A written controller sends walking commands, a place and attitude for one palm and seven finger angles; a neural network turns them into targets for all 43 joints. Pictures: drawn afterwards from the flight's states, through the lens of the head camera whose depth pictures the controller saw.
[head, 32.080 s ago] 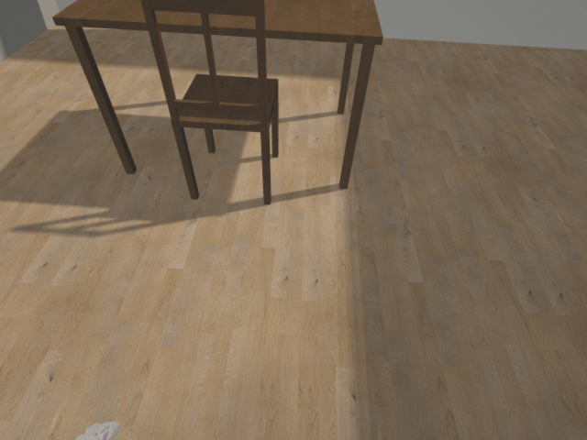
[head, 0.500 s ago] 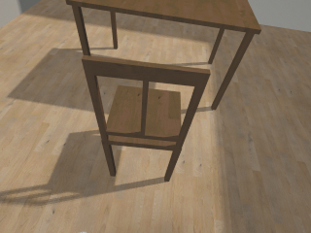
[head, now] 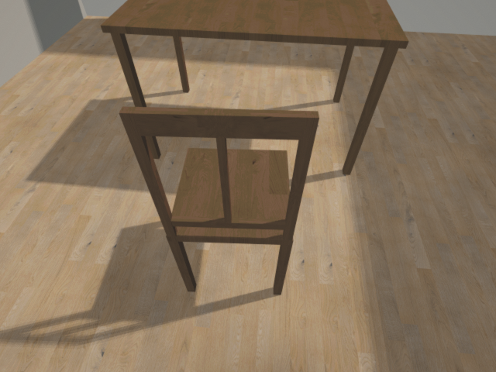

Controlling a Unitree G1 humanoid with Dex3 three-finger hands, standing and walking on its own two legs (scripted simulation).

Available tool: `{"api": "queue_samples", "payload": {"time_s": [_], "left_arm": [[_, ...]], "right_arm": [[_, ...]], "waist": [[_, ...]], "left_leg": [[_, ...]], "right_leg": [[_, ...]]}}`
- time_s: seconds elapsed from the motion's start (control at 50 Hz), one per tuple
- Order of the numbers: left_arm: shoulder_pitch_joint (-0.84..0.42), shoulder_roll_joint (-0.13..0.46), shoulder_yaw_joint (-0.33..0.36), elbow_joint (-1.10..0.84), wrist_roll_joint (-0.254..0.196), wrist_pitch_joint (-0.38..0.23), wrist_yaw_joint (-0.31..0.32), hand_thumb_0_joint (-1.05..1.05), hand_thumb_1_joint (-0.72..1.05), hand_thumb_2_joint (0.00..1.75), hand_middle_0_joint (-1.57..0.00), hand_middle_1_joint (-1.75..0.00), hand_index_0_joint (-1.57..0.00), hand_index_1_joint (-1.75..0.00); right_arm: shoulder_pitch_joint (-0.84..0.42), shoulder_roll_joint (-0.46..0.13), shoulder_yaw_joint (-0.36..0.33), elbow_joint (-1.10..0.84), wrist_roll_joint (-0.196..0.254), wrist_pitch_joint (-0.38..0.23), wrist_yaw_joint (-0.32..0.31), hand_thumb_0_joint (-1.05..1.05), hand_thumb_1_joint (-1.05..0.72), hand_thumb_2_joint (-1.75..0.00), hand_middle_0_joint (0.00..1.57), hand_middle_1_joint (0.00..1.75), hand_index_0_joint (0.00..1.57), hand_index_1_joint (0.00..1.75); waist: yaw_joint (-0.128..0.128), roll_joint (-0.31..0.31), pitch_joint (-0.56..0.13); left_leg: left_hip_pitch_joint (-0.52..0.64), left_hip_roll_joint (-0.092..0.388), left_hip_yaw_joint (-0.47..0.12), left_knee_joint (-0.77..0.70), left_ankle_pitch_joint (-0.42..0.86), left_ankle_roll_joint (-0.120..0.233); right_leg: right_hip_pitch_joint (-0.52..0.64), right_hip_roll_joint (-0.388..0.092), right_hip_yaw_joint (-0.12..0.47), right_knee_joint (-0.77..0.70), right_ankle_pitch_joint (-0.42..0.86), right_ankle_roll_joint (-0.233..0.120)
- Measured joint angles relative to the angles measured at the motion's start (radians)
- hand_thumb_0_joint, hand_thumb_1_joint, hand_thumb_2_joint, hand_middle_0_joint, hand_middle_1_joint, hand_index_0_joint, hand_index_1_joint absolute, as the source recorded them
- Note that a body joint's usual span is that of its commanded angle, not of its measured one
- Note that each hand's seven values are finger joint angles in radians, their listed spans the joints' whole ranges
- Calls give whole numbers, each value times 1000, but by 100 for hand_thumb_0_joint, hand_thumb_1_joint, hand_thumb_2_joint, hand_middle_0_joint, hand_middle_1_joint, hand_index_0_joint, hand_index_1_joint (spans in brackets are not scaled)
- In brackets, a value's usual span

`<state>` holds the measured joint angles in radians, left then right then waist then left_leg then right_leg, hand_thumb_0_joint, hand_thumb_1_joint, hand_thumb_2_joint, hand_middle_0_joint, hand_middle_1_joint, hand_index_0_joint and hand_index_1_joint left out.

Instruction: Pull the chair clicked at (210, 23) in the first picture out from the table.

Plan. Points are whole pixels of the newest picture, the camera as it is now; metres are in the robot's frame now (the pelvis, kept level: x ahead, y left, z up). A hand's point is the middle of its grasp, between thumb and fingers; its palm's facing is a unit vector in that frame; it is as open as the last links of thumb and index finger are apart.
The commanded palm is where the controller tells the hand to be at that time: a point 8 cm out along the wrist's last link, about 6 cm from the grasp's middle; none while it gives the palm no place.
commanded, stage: let the arm hang, fingers relaxed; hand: left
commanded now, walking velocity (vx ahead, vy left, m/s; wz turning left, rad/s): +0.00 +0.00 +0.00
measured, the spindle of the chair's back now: (225, 184) +0.55 +0.09 -0.09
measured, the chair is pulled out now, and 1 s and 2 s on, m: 0.59 0.59 0.59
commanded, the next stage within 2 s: look to check the result in 0.24 s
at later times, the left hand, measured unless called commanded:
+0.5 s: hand out of the picture +0.01 +0.16 -0.17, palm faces +0.00 -0.98 -0.19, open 7.3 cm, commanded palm none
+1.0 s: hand out of the picture +0.01 +0.16 -0.17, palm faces +0.00 -0.98 -0.18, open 7.3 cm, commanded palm none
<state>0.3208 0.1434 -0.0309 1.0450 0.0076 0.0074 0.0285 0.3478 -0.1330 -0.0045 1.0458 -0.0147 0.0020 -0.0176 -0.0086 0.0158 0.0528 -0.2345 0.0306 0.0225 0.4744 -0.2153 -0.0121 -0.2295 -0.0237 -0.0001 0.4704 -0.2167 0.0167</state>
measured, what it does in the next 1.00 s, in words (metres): stands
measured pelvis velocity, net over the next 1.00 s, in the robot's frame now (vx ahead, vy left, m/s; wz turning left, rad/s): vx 0.01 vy -0.01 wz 0.00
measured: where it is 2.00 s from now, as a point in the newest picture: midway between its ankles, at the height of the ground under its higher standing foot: outside the picture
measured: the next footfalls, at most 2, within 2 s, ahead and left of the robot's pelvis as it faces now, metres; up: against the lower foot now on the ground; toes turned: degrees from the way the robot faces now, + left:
none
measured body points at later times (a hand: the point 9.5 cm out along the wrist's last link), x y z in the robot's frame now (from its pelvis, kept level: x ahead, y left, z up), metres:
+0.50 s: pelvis +0.01 -0.01 +0.00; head +0.03 -0.01 +0.45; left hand +0.01 +0.21 -0.16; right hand -0.02 -0.22 -0.16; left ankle +0.03 +0.13 -0.74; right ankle +0.02 -0.13 -0.74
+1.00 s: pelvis +0.01 -0.01 +0.00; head +0.04 +0.00 +0.45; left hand +0.01 +0.21 -0.16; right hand -0.01 -0.21 -0.16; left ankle +0.03 +0.13 -0.74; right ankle +0.02 -0.13 -0.74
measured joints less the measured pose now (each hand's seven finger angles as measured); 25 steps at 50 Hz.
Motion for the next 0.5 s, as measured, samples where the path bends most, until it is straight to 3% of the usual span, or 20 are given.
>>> {"api": "queue_samples", "payload": {"time_s": [0.5], "left_arm": [[-28, 2, 17, 12, 0, -4, 8, 1, 91, 90, -20, -30, -20, -30]], "right_arm": [[-9, 18, -3, 13, 0, -7, -13, 0, -91, -90, 20, 29, 20, 30]], "waist": [[-4, -11, 18]], "left_leg": [[7, 15, -3, -5, -6, -13]], "right_leg": [[6, 15, -3, -6, -5, -12]]}}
